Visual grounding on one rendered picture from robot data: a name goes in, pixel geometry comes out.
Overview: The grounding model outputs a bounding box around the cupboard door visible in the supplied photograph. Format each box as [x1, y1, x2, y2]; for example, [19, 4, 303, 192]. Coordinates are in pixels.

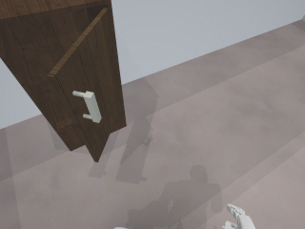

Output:
[47, 8, 122, 163]

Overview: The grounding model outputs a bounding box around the handle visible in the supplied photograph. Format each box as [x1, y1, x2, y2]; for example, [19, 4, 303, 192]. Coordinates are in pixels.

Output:
[72, 91, 102, 123]

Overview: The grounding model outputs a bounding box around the right robot hand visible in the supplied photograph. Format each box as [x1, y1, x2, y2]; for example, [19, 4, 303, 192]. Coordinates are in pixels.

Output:
[222, 204, 255, 229]

